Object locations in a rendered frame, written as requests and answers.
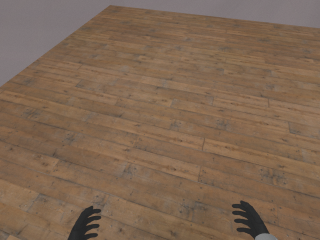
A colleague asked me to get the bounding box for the robot right hand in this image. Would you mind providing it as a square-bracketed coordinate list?
[232, 200, 270, 240]

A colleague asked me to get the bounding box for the robot left hand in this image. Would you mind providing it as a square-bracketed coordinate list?
[67, 206, 101, 240]

